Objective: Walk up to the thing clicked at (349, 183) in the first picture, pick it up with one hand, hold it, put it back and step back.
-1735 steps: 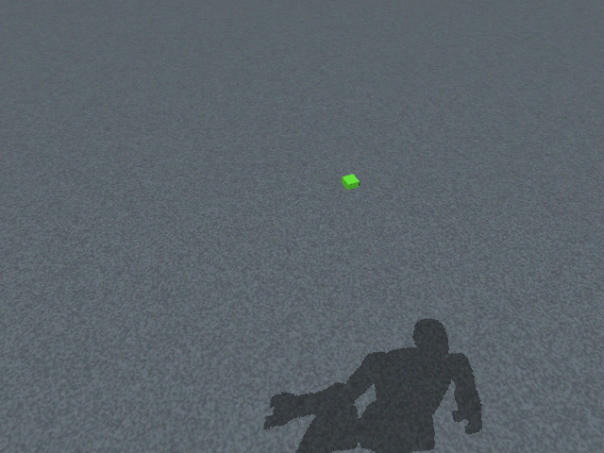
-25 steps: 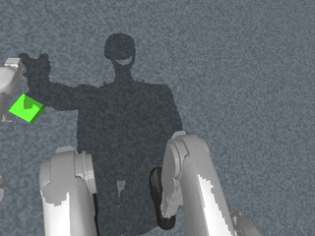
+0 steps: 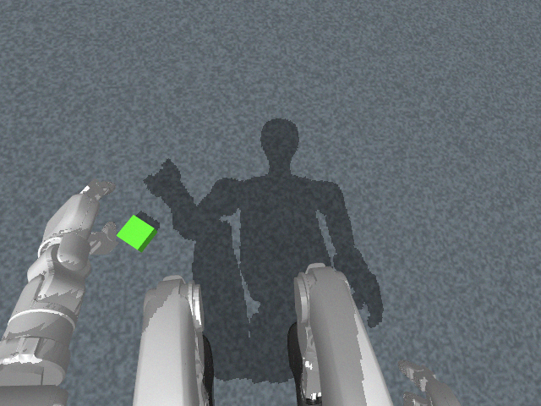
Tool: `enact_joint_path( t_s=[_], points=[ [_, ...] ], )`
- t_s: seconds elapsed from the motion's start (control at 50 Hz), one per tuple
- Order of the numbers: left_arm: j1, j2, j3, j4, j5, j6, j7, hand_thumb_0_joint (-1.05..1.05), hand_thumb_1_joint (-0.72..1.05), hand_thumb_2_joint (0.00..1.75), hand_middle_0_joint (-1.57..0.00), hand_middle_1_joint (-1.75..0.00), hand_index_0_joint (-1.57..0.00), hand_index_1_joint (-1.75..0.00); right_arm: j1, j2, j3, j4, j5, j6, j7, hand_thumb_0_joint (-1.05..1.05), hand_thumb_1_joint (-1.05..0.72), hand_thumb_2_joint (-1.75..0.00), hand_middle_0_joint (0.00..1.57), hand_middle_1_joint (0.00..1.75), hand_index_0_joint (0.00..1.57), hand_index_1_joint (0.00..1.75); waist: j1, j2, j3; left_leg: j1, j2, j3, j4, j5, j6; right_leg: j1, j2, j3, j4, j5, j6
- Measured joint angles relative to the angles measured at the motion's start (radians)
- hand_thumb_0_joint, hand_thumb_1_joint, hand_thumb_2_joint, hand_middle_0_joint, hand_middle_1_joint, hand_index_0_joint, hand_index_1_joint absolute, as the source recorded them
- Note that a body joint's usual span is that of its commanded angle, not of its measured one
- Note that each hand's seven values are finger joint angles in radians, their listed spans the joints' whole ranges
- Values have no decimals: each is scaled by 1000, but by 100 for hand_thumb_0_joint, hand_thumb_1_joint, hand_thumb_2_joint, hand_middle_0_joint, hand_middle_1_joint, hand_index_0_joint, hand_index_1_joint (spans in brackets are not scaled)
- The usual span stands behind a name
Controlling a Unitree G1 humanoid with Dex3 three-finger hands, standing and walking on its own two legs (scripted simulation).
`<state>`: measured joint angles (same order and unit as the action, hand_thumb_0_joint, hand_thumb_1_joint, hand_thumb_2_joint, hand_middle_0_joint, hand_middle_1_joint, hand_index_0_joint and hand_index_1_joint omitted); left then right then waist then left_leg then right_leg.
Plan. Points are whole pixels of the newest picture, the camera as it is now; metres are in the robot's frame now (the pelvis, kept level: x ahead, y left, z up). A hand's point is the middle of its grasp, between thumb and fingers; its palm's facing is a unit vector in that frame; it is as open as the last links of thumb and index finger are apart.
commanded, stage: home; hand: left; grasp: from above
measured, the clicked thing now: (137, 233) +0.46 +0.28 -0.42
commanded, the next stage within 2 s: none
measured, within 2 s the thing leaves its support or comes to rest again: neither
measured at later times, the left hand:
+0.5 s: hand (38, 303) +0.27 +0.20 +0.09, palm faces +0.10 -0.97 -0.24, open 7.4 cm
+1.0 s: hand out of the picture +0.23 +0.20 +0.23, palm faces +0.14 -0.97 -0.21, open 7.4 cm
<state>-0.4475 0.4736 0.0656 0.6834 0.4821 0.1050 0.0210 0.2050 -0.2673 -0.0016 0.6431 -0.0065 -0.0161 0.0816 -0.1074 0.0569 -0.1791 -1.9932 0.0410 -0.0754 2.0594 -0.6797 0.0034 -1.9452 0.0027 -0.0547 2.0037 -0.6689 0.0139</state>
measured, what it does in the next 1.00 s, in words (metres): rises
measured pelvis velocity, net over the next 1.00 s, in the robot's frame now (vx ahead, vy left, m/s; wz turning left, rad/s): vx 0.09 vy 0.00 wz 0.10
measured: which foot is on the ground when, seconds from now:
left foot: down 0.00-1.00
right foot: down 0.00-1.00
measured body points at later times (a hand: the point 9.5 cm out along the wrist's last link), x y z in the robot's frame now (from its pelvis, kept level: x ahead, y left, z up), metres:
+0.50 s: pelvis +0.04 +0.00 +0.19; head +0.13 +0.03 +0.63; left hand +0.26 +0.26 +0.11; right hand +0.24 -0.22 +0.10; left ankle +0.08 +0.12 -0.41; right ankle +0.09 -0.13 -0.41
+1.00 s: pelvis +0.09 +0.00 +0.28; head +0.10 +0.01 +0.73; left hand +0.22 +0.25 +0.25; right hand +0.26 -0.23 +0.21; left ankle +0.08 +0.12 -0.41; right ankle +0.09 -0.13 -0.41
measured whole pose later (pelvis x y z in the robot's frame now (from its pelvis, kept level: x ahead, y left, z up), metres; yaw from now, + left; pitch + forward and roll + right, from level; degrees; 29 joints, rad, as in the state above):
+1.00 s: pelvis +0.09 +0.00 +0.28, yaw +6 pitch +10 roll -2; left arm 0.52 0.22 0.03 -0.13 -0.06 0.45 0.03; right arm 0.30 -0.22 0.02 0.52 0.02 -0.20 -0.19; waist -0.05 0.06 -0.18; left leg -0.68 0.03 -0.05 0.99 -0.49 -0.01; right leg -0.62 -0.01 -0.06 0.93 -0.48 0.01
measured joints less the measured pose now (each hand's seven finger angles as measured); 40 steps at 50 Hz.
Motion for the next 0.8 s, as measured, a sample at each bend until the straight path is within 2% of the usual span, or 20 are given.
enact_joint_path(
  t_s=[0.1,0.18,0.3,0.44,0.56,0.8],
  points=[
    [153,-55,-8,-154,-126,11,4,0,78,93,-23,-37,-23,-37,-52,0,-17,-28,18,-27,-50,1,-91,-90,21,30,21,29,28,-27,-12,129,-8,-2,-110,25,-7,133,-9,-7,-107,18,-7],
    [253,-89,-13,-236,-217,52,22,0,84,91,-22,-33,-22,-34,-97,1,-19,-52,30,-48,-87,1,-91,-90,20,30,21,29,39,-37,-12,242,-11,-3,-202,43,-9,251,-12,-12,-202,34,-7],
    [374,-132,-26,-329,-359,150,36,1,89,90,-21,-31,-21,-31,-125,16,3,-74,45,-71,-128,1,-91,-90,20,30,21,29,44,-43,-20,427,-13,1,-357,64,-11,437,-15,-14,-356,54,-7],
    [503,-189,-14,-435,-484,242,56,1,90,90,-21,-30,-21,-30,-85,49,41,-84,57,-87,-172,1,-91,-90,21,30,21,30,39,-37,-19,667,-10,5,-552,86,-15,676,-12,-17,-553,78,-9],
    [629,-224,-3,-525,-535,281,55,1,90,90,-21,-30,-21,-30,-17,68,57,-83,54,-104,-210,1,-90,-90,21,30,21,30,29,-26,-7,867,-5,11,-724,115,-15,876,-7,-16,-728,110,-11],
    [904,-257,-27,-757,-553,316,42,1,91,90,-20,-30,-20,-30,107,53,30,-105,38,-140,-261,1,-90,-90,21,30,21,30,34,1,4,1206,-3,29,-999,170,-11,1216,-3,-7,-1013,175,-5]
  ],
)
